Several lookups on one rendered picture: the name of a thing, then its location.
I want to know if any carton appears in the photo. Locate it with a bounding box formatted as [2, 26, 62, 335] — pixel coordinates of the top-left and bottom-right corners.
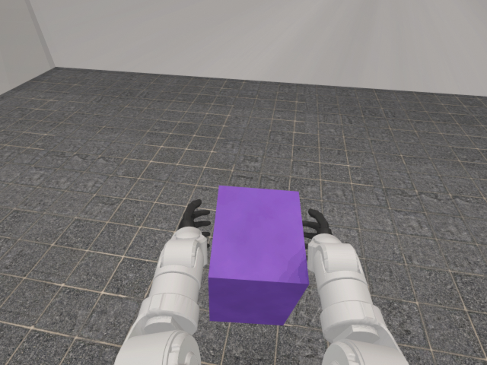
[208, 186, 309, 325]

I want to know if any left robot upper arm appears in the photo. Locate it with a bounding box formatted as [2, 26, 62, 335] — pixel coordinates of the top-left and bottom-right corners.
[115, 330, 201, 365]

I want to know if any right robot upper arm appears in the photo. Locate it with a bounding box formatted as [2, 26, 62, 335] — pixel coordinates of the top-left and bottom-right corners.
[322, 339, 409, 365]

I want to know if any robot left hand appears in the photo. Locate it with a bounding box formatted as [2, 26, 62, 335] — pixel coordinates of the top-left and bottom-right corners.
[178, 199, 211, 248]

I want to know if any robot right forearm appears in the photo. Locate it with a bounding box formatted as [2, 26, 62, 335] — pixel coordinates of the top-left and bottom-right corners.
[307, 233, 404, 356]

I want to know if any robot left forearm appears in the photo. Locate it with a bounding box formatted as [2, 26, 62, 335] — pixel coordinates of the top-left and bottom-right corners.
[114, 227, 208, 365]

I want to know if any robot right hand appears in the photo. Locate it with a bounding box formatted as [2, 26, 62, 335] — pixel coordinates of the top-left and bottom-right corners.
[302, 209, 332, 258]

